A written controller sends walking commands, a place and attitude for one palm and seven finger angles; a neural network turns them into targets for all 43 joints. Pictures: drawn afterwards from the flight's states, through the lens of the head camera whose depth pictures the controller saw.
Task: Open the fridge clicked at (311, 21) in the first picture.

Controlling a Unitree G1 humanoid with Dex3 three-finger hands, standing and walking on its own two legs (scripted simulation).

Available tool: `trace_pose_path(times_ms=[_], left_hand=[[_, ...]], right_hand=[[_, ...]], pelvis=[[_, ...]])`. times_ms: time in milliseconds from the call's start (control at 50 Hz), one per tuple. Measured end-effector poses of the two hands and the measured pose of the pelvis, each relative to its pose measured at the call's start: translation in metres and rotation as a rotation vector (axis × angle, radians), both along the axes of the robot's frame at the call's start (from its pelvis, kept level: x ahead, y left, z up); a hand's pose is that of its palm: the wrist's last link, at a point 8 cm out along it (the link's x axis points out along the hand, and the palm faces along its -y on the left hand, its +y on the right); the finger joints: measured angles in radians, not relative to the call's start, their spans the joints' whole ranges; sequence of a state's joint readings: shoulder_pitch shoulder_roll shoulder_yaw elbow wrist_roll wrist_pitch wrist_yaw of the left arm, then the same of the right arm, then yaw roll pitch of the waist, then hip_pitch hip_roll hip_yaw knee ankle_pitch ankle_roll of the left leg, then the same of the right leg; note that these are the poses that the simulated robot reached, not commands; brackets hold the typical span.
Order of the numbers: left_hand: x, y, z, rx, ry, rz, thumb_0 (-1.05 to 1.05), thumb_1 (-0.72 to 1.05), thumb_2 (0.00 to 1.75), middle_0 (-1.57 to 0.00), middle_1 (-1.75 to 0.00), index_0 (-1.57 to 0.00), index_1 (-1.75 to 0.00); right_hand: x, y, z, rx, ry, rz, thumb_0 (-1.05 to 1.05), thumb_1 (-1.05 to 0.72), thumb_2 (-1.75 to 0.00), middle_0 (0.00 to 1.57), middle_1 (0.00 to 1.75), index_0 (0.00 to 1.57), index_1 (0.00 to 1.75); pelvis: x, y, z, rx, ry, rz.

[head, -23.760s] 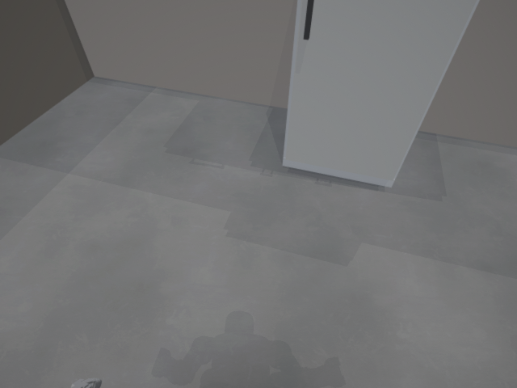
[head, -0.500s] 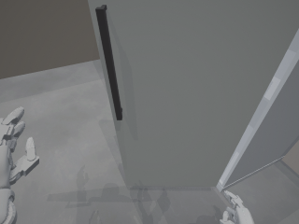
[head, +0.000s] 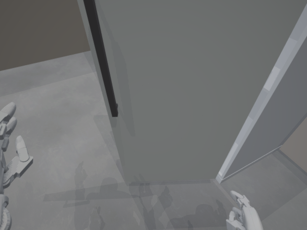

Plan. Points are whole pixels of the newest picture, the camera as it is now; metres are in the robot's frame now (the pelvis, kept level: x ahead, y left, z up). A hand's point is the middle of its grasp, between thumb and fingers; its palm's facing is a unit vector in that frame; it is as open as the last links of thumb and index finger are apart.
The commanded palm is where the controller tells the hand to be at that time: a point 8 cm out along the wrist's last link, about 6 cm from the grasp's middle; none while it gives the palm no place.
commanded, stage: step back with the hand held close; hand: left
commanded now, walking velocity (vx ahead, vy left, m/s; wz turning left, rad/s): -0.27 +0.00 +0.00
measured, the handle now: (105, 66) +0.51 +0.20 +0.18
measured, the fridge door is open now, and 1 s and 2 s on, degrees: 65 65 65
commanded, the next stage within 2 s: stop stepping back and stand still in 1.32 s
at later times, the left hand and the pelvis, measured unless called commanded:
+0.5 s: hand out of the picture +0.13 +0.29 +0.15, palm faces +0.49 -0.75 -0.45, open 7.4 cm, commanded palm +0.07 +0.32 +0.17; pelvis -0.07 +0.02 -0.02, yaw +0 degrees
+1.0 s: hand out of the picture +0.06 +0.29 +0.16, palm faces +0.49 -0.75 -0.44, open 7.4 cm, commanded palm -0.02 +0.32 +0.17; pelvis -0.14 +0.01 -0.02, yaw +5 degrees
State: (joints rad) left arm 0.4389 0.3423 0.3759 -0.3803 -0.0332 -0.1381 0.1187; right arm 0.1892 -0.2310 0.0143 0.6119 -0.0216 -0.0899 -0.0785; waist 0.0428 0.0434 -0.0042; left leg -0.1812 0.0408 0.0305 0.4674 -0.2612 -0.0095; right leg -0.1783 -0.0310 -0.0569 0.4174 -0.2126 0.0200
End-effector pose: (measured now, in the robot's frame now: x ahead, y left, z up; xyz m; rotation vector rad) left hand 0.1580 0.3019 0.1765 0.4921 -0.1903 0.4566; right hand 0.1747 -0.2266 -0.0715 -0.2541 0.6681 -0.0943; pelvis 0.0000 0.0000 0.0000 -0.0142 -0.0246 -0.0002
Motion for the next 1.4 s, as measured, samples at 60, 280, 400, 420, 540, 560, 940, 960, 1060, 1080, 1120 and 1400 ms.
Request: trace_pose_path(times_ms=[60, 280, 400, 420, 540, 560, 940, 960, 1060, 1080, 1120, 1400], left_hand=[[0.0, 0.0, -0.003, 0.022, 0.034, -0.035, 0.01, 0.89, 0.89, -0.21, -0.3, -0.21, -0.3], [-0.028, 0.017, -0.001, 0.087, 0.021, -0.067, 0.01, 0.89, 0.89, -0.21, -0.3, -0.21, -0.3], [-0.055, 0.022, -0.003, 0.101, -0.034, -0.035, 0.01, 0.89, 0.89, -0.21, -0.3, -0.21, -0.3], [-0.06, 0.023, -0.004, 0.101, -0.042, -0.029, 0.01, 0.89, 0.89, -0.21, -0.3, -0.21, -0.3], [-0.081, 0.02, -0.007, 0.09, -0.094, -0.015, 0.01, 0.89, 0.89, -0.21, -0.3, -0.21, -0.3], [-0.083, 0.02, -0.006, 0.088, -0.103, -0.017, 0.01, 0.89, 0.89, -0.21, -0.3, -0.21, -0.3], [-0.138, 0.014, -0.005, 0.103, -0.151, -0.033, 0.01, 0.89, 0.89, -0.21, -0.3, -0.21, -0.3], [-0.14, 0.015, -0.004, 0.107, -0.151, -0.04, 0.01, 0.89, 0.89, -0.21, -0.3, -0.21, -0.3], [-0.163, 0.023, 0.009, 0.161, -0.174, -0.032, 0.01, 0.88, 0.89, -0.21, -0.3, -0.21, -0.3], [-0.17, 0.024, 0.01, 0.158, -0.175, -0.018, 0.01, 0.88, 0.89, -0.21, -0.3, -0.21, -0.3], [-0.184, 0.024, 0.01, 0.141, -0.165, 0.009, 0.01, 0.89, 0.89, -0.21, -0.3, -0.21, -0.3], [-0.188, 0.005, -0.001, 0.077, -0.097, -0.142, 0.01, 0.89, 0.89, -0.21, -0.3, -0.21, -0.3]], right_hand=[[-0.006, -0.003, 0.001, -0.008, 0.014, -0.036, 0.02, -0.9, -0.9, 0.2, 0.3, 0.21, 0.3], [-0.046, 0.004, 0.004, -0.036, 0.035, -0.086, 0.02, -0.9, -0.9, 0.2, 0.3, 0.21, 0.3], [-0.067, 0.011, -0.001, -0.032, 0.015, -0.061, 0.02, -0.9, -0.9, 0.2, 0.3, 0.21, 0.3], [-0.071, 0.012, -0.002, -0.031, 0.013, -0.056, 0.02, -0.9, -0.9, 0.2, 0.3, 0.21, 0.3], [-0.091, 0.013, -0.009, -0.037, 0.02, -0.026, 0.02, -0.9, -0.9, 0.2, 0.3, 0.21, 0.3], [-0.094, 0.013, -0.009, -0.04, 0.023, -0.023, 0.02, -0.9, -0.9, 0.2, 0.3, 0.21, 0.3], [-0.128, 0.001, -0.011, -0.071, 0.03, 0.013, 0.02, -0.9, -0.9, 0.2, 0.3, 0.21, 0.3], [-0.131, 0.002, -0.009, -0.075, 0.021, 0.007, 0.02, -0.9, -0.9, 0.2, 0.3, 0.21, 0.3], [-0.147, 0.011, -0.005, -0.04, -0.015, -0.005, 0.02, -0.9, -0.9, 0.2, 0.3, 0.21, 0.3], [-0.149, 0.013, -0.005, -0.026, -0.017, -0.001, 0.02, -0.9, -0.9, 0.2, 0.3, 0.21, 0.3], [-0.154, 0.017, -0.005, -0.002, -0.025, 0.014, 0.02, -0.9, -0.9, 0.2, 0.3, 0.21, 0.3], [-0.215, 0.01, 0.013, -0.032, -0.007, -0.041, 0.02, -0.9, -0.9, 0.21, 0.3, 0.21, 0.3]], pelvis=[[-0.005, 0.005, -0.001, 0.003, 0.017, -0.009], [-0.036, 0.017, -0.005, 0.007, 0.022, -0.017], [-0.055, 0.019, -0.012, -0.001, 0.013, -0.003], [-0.058, 0.018, -0.013, -0.003, 0.012, 0.0], [-0.074, 0.016, -0.017, -0.01, 0.009, 0.008], [-0.076, 0.016, -0.017, -0.011, 0.009, 0.009], [-0.124, 0.01, -0.023, 0.008, 0.0, 0.056], [-0.129, 0.012, -0.023, -0.003, 0.0, 0.059], [-0.146, 0.007, -0.02, -0.064, 0.002, 0.102], [-0.148, 0.006, -0.019, -0.065, 0.009, 0.097], [-0.154, 0.003, -0.018, -0.059, 0.028, 0.079], [-0.218, 0.008, -0.007, 0.008, 0.051, -0.035]])
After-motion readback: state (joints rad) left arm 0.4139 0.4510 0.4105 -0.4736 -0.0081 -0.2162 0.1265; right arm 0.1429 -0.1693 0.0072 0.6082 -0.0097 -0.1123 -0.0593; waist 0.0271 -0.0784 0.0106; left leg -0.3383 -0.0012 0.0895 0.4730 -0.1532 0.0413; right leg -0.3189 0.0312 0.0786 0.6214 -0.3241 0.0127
